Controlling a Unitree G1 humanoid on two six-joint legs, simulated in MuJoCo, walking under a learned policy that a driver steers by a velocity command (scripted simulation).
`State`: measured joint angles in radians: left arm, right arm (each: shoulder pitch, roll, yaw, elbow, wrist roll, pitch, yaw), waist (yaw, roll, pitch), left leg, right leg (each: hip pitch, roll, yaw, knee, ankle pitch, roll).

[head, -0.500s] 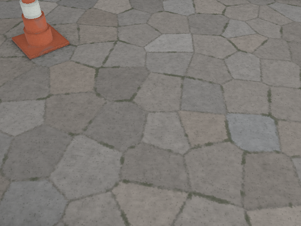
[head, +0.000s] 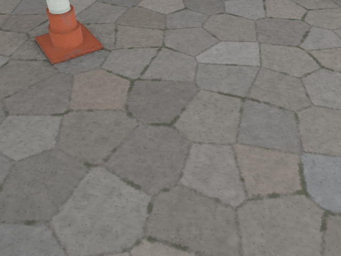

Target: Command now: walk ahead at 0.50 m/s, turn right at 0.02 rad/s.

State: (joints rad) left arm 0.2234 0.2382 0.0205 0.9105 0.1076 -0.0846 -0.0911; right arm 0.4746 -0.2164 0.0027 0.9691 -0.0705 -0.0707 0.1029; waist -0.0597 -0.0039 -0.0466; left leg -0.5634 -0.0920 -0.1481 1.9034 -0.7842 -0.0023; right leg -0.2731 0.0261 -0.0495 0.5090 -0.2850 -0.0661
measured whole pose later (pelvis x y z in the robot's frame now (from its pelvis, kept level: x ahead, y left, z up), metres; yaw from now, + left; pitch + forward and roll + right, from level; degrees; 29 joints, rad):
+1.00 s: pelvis +0.57 -0.14 -0.19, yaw -30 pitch +4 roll +1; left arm 0.08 0.23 0.05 0.70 -0.01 -0.03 -0.02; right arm 0.26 -0.26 -0.06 0.92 0.03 -0.11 0.00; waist -0.03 0.01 0.01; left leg -0.40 0.07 -0.01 1.29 -0.42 -0.01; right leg -0.51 0.07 -0.02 0.63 -0.20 -0.09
